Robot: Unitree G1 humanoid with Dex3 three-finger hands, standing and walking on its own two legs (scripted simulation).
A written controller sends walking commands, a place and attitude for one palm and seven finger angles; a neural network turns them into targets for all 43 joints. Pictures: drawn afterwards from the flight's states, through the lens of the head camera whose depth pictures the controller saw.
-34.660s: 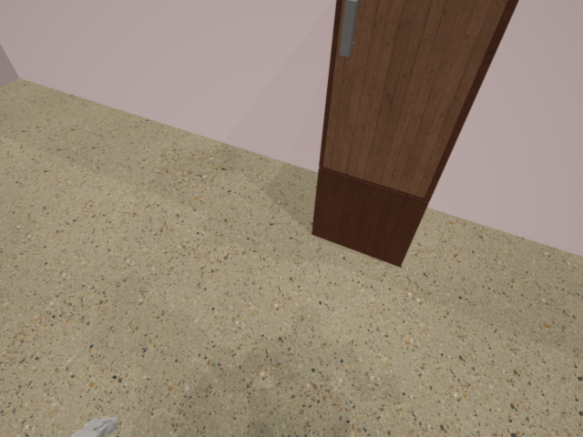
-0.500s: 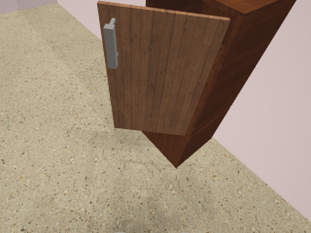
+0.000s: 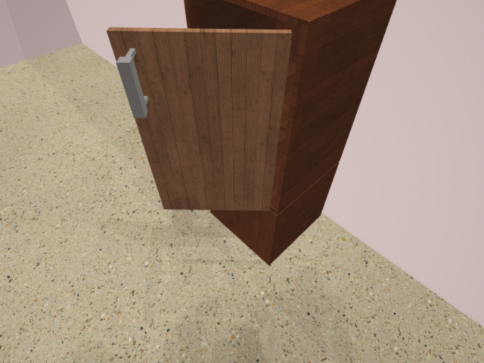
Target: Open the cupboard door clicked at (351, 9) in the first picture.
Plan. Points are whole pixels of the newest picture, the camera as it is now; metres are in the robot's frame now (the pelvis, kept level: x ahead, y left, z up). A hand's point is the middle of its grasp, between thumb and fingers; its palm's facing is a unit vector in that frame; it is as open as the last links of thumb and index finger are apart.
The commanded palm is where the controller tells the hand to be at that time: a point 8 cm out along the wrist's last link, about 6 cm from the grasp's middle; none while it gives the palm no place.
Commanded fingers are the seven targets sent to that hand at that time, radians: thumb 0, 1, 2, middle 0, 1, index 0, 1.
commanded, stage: come to a stop and stand still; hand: left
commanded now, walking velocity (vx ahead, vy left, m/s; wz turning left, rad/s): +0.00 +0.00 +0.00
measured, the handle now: (136, 83) +0.62 +0.25 +0.15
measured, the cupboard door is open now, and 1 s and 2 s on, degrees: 45 45 45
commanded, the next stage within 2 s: look again from close up in 0.24 s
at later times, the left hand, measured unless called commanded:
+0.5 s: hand out of the picture +0.01 +0.18 -0.17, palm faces +0.03 -0.97 -0.23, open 7.3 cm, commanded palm none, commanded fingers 0.00 0.90 0.90 -0.20 -0.30 -0.20 -0.30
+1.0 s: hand out of the picture -0.02 +0.23 -0.17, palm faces +0.01 -0.97 -0.25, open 7.3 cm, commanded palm none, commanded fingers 0.00 0.90 0.90 -0.20 -0.30 -0.20 -0.30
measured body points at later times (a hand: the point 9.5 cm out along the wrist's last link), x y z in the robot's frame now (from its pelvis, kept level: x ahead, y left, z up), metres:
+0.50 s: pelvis +0.00 +0.00 +0.00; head +0.00 -0.01 +0.44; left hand +0.01 +0.23 -0.16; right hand +0.03 -0.25 -0.16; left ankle +0.01 +0.12 -0.74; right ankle -0.04 -0.11 -0.74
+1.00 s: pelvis -0.05 +0.02 +0.00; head -0.07 +0.03 +0.45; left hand -0.02 +0.28 -0.15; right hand +0.00 -0.24 -0.14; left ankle +0.00 +0.12 -0.74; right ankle -0.04 -0.11 -0.74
